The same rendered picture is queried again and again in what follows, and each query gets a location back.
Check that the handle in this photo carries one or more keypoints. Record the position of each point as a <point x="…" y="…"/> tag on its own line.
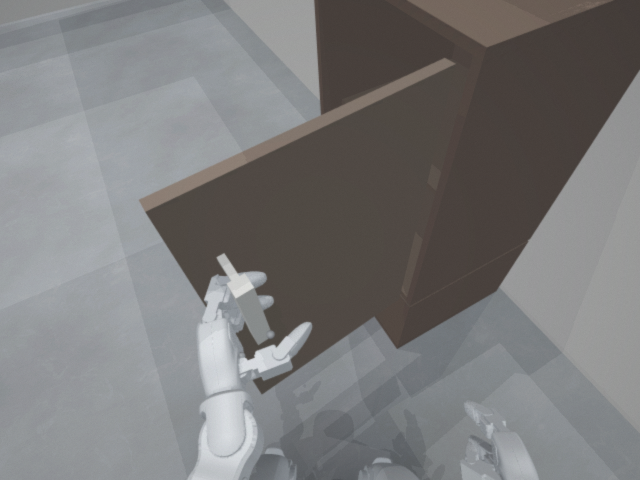
<point x="247" y="300"/>

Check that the cupboard door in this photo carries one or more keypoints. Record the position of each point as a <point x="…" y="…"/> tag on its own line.
<point x="328" y="210"/>

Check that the left robot hand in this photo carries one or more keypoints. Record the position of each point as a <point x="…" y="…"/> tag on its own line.
<point x="218" y="346"/>

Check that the robot left shin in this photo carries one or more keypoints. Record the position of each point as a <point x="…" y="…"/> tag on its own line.
<point x="276" y="451"/>

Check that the robot left thigh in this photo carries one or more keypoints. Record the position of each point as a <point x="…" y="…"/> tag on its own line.
<point x="273" y="467"/>

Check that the robot left forearm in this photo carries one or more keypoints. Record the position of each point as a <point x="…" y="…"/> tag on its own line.
<point x="231" y="440"/>

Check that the right robot hand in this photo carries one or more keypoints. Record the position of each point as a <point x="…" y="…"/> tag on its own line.
<point x="506" y="459"/>

